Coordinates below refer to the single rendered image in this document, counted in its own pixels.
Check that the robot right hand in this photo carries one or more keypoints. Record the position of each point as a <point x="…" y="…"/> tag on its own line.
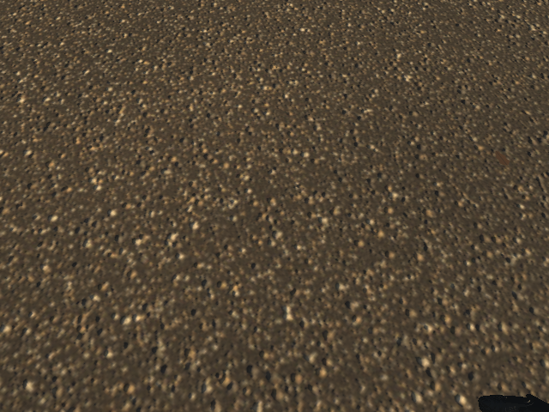
<point x="500" y="403"/>

